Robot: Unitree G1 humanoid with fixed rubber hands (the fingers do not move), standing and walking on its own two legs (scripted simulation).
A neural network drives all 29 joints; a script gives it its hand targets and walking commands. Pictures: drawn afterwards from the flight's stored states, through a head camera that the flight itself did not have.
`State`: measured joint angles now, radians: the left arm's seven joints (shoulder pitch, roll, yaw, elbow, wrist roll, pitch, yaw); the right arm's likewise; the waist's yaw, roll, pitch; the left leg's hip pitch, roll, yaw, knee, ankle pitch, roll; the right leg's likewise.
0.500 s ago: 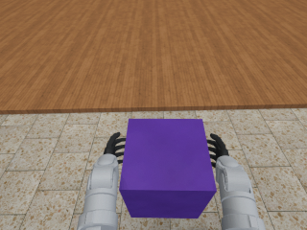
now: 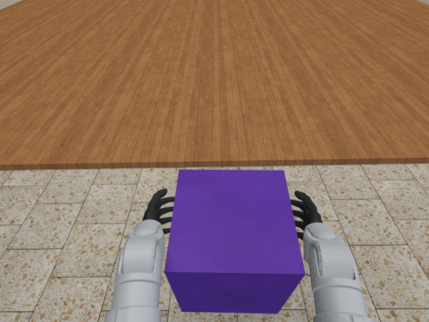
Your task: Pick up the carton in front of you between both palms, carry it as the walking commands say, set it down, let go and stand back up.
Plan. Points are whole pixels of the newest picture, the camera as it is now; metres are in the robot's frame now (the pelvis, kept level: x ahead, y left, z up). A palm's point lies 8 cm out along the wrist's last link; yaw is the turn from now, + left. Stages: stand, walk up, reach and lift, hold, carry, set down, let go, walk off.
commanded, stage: hold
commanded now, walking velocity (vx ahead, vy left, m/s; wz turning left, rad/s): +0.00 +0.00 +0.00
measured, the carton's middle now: (230, 244) +0.29 +0.00 -0.03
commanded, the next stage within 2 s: carry in 0.30 s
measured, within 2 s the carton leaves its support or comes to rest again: neither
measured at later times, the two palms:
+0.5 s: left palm (147, 212) +0.30 +0.16 +0.07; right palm (306, 212) +0.30 -0.14 +0.07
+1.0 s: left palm (148, 147) +0.48 +0.19 +0.09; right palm (274, 141) +0.49 -0.11 +0.09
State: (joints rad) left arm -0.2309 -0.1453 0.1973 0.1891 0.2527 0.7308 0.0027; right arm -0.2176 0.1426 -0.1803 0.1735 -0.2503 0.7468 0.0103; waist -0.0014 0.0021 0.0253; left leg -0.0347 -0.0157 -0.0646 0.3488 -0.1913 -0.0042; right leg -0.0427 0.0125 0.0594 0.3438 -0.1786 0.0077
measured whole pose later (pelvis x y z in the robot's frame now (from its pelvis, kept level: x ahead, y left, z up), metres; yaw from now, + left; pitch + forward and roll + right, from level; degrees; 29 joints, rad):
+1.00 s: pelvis +0.24 +0.03 -0.02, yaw +1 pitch +5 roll +1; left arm -0.05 -0.13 0.06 -0.50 0.06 1.23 0.13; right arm -0.04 0.13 -0.07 -0.50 -0.04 1.23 -0.11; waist 0.04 -0.04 -0.15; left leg -0.49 0.05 0.21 0.54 -0.22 0.00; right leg -0.05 -0.08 -0.16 0.40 -0.42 0.04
